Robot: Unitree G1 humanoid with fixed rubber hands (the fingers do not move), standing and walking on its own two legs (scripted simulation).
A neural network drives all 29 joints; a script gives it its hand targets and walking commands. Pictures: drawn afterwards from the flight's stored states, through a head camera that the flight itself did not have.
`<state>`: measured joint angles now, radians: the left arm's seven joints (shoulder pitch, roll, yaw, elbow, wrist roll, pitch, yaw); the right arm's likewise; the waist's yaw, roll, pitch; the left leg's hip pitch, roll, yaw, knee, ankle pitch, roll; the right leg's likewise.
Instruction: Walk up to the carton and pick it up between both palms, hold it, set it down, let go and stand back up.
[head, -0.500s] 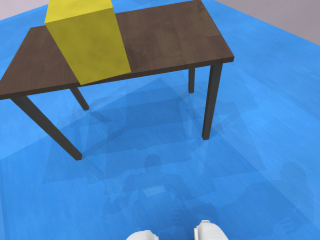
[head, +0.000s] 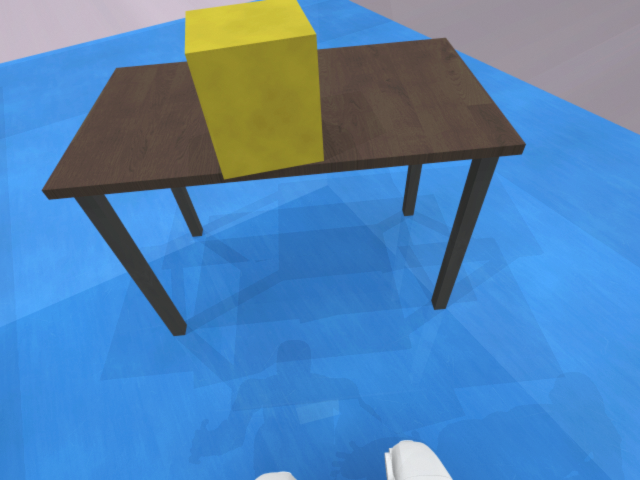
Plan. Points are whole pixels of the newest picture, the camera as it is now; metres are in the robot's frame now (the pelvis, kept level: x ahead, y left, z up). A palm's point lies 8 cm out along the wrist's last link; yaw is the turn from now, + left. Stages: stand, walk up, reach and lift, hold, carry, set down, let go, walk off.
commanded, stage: walk up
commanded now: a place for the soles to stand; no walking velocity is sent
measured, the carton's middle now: (258, 89) +0.80 +0.12 +0.10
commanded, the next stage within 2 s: none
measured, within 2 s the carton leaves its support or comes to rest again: neither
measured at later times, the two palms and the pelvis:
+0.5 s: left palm out of the picture +0.12 +0.31 -0.08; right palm out of the picture +0.13 -0.31 -0.13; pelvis +0.05 +0.00 +0.00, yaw +0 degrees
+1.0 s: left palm out of the picture +0.14 +0.32 -0.08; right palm out of the picture +0.15 -0.30 -0.11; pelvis +0.05 +0.01 +0.01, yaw +0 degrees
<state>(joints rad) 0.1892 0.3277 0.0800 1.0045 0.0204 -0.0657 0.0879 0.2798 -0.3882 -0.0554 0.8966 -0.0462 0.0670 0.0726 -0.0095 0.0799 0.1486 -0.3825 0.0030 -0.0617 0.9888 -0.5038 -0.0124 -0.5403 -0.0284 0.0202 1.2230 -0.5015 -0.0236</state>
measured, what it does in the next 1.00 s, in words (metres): steps on the spot: right foot, then left foot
